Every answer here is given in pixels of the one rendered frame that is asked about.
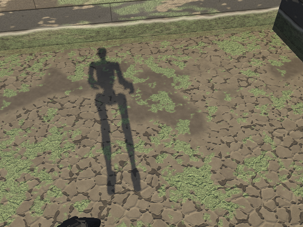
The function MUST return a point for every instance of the robot left hand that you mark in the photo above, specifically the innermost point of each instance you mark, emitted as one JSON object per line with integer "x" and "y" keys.
{"x": 81, "y": 222}

